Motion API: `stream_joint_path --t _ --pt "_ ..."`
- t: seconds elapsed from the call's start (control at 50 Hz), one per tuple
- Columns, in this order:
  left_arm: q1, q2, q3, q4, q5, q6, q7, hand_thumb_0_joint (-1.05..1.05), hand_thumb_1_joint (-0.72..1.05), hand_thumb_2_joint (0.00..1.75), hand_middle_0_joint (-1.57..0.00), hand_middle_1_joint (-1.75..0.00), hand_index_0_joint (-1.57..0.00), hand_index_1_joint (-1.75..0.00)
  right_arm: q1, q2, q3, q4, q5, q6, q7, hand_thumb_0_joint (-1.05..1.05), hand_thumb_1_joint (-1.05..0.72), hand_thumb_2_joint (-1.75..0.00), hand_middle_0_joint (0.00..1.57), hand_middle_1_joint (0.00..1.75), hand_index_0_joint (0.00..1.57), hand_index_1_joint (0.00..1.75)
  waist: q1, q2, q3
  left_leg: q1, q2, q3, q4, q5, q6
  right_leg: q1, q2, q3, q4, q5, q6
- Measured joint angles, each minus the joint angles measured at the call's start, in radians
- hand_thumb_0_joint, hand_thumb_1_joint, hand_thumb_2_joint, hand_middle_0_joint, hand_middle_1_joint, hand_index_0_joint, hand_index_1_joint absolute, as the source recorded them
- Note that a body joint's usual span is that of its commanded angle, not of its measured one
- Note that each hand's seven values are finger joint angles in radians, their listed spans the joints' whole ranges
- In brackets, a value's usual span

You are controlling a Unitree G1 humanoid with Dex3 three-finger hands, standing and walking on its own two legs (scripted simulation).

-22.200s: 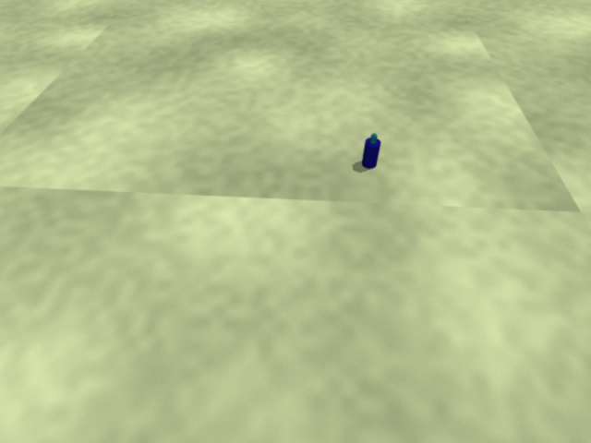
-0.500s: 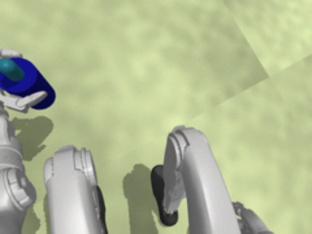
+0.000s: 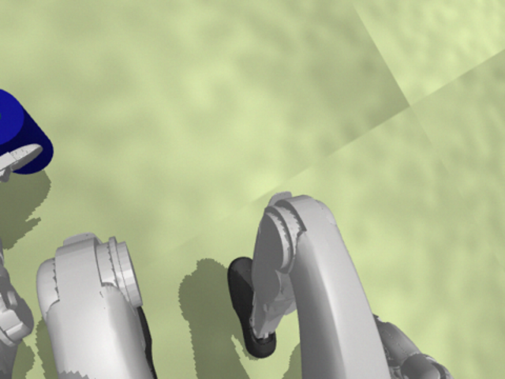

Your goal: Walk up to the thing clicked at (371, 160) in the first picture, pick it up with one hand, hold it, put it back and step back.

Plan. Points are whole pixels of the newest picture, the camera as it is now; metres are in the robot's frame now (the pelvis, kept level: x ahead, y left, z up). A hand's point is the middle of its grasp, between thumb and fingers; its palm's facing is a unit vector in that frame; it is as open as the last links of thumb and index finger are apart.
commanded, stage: lower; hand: left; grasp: from the side
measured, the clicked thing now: (1, 129) +0.47 +0.27 -0.12
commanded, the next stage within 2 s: loosen in 1.04 s
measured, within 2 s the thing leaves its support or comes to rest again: rests again in 1.04 s
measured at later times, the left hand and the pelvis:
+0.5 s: hand (6, 139) +0.47 +0.28 -0.17, palm faces +0.24 -0.97 -0.04, open 10.7 cm; pelvis +0.00 +0.00 -0.01, yaw -3 degrees
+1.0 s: hand (17, 141) +0.48 +0.27 -0.20, palm faces +0.24 -0.97 -0.03, open 10.7 cm; pelvis -0.01 +0.01 -0.01, yaw -5 degrees
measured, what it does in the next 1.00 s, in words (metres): stands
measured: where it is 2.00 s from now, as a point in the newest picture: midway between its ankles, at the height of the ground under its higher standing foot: (200, 346)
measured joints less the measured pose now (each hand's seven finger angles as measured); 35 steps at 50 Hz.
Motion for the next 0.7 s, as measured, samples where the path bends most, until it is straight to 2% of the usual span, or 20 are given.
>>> stream_joint_path --t 0.1,0.2,0.3,0.7 --pt "0.000 0.014 -0.005 0.004 -0.010 -0.010 0.012 -0.07 -0.58 0.98 -0.74 -1.07 -0.80 -1.11 -0.002 -0.004 0.016 -0.006 -0.008 0.000 0.001 0.00 -0.92 -0.91 0.21 0.30 0.21 0.30 -0.001 -0.014 0.013 0.000 -0.001 -0.009 0.010 -0.002 0.001 0.006 0.001 -0.007 0.003 0.000 0.003" --pt "-0.007 0.034 -0.028 0.018 0.004 -0.022 0.013 -0.07 -0.58 0.98 -0.74 -1.07 -0.80 -1.11 -0.014 -0.008 0.032 -0.011 -0.017 0.001 0.003 0.00 -0.92 -0.90 0.21 0.30 0.21 0.30 -0.004 -0.024 0.032 0.001 -0.003 -0.016 0.017 -0.002 0.003 0.013 0.003 -0.013 0.003 0.001 0.007" --pt "-0.011 0.069 -0.023 0.077 -0.011 -0.044 0.026 -0.07 -0.58 0.98 -0.74 -1.07 -0.80 -1.11 -0.036 -0.016 0.067 -0.031 -0.027 0.004 0.007 0.00 -0.92 -0.90 0.21 0.30 0.21 0.30 -0.014 -0.041 0.055 0.006 -0.003 -0.036 0.031 -0.008 0.001 0.023 0.008 -0.028 0.004 0.003 0.008" --pt "-0.036 0.187 -0.044 0.165 -0.002 -0.133 0.062 -0.07 -0.57 0.98 -0.73 -1.07 -0.79 -1.11 -0.138 -0.034 0.190 -0.080 -0.094 0.009 0.002 0.00 -0.92 -0.90 0.21 0.30 0.21 0.30 -0.030 -0.122 0.145 0.031 -0.007 -0.106 0.076 -0.034 -0.004 0.073 0.027 -0.081 -0.001 0.001 0.022"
